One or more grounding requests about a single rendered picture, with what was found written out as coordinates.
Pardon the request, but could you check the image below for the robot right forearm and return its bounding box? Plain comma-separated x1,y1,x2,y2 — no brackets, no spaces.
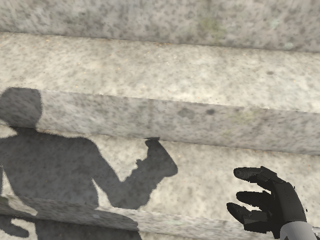
280,221,320,240

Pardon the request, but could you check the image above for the robot right hand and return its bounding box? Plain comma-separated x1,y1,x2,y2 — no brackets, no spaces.
226,166,308,239

